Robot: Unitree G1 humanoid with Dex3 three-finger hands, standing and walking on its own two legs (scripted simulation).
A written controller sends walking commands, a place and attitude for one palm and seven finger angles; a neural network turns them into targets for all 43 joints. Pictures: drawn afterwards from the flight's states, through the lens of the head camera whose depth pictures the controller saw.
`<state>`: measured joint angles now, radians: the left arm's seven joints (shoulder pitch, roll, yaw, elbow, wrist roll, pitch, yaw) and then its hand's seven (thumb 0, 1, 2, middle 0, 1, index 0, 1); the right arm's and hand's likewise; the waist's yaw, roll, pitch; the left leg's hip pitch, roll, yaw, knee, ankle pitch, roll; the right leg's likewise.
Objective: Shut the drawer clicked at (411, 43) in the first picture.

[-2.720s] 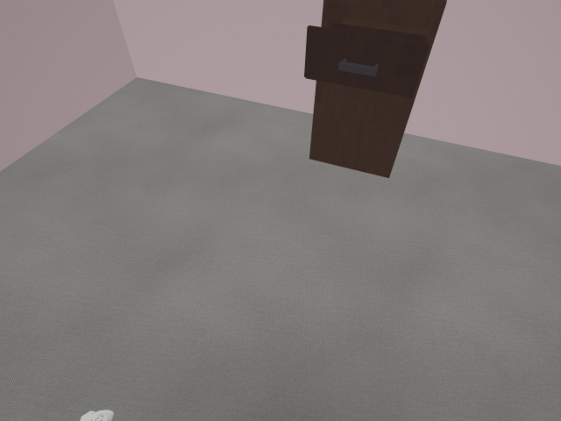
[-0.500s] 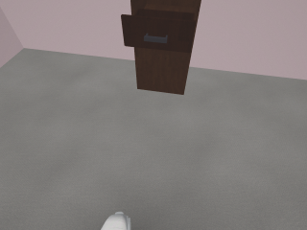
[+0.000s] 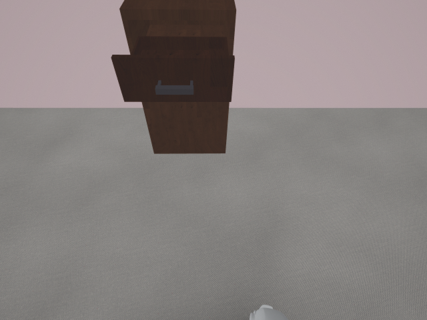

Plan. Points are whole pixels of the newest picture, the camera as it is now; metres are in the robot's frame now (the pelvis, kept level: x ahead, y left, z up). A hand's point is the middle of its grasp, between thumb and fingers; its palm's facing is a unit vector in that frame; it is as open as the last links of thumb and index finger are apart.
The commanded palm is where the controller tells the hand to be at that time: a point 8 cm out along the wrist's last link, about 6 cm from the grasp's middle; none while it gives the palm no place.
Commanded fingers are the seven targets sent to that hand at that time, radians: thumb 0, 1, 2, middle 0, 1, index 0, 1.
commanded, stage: walk to a spot facing it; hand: left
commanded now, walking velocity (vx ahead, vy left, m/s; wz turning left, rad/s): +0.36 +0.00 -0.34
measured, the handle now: (175, 86) +0.85 +0.18 -0.05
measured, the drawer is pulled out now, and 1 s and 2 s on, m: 0.30 0.30 0.30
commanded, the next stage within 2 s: turn to face it in 0.26 s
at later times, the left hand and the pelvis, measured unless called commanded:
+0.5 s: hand (149, 290) +0.22 +0.16 -0.20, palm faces -0.01 -0.99 -0.14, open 7.3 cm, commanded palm none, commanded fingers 0.00 0.90 0.90 -0.20 -0.30 -0.20 -0.30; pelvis +0.22 -0.01 -0.02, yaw -4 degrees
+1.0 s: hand (160, 243) +0.32 +0.15 -0.17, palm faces +0.07 -0.97 -0.21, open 7.3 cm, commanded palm none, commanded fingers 0.00 0.90 0.90 -0.20 -0.30 -0.20 -0.30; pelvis +0.30 -0.02 -0.01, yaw +1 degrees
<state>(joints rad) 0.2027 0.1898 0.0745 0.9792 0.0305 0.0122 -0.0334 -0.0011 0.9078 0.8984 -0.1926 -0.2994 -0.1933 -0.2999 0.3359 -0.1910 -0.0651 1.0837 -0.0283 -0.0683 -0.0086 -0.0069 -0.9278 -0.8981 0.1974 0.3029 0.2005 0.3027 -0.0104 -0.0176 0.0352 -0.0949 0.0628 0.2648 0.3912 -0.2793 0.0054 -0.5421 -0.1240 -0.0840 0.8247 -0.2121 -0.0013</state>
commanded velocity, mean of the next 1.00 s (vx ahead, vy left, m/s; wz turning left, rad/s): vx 0.18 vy -0.01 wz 0.07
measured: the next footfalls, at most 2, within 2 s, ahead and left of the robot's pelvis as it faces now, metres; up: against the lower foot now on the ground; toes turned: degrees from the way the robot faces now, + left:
right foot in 0.12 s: +0.18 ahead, -0.14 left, +0.00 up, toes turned -11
left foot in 0.48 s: +0.35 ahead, +0.08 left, +0.00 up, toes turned +6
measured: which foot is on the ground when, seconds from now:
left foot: down 0.00-0.12, up 0.14-0.46, down 0.48-0.94, up 0.96-1.00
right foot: up 0.00-0.10, down 0.12-0.50, up 0.52-0.90, down 0.92-1.00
